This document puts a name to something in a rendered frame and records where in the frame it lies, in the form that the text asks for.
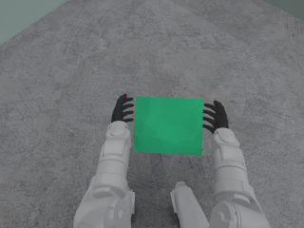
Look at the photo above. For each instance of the right robot hand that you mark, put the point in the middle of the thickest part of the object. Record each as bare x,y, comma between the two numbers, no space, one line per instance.
220,117

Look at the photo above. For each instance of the carton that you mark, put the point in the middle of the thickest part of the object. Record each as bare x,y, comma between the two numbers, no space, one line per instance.
168,126

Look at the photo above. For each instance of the robot right thigh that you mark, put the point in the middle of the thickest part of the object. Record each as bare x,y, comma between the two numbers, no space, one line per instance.
188,209

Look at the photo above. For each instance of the right robot forearm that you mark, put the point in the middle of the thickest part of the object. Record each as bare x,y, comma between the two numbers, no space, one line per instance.
230,171

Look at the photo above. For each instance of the left robot forearm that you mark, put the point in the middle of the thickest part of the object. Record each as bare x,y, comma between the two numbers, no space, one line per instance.
110,177

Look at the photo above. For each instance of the left robot upper arm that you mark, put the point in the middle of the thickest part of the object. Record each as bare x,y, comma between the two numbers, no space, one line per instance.
106,212

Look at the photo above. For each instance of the robot thigh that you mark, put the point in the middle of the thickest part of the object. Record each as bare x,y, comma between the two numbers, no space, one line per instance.
188,209
130,201

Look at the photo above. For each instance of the right robot upper arm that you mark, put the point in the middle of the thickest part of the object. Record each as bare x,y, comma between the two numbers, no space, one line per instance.
228,214

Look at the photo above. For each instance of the left robot hand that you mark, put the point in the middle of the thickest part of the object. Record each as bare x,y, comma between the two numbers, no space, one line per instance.
118,114

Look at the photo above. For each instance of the robot left thigh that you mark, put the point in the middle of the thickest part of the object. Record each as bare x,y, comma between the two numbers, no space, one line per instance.
130,201

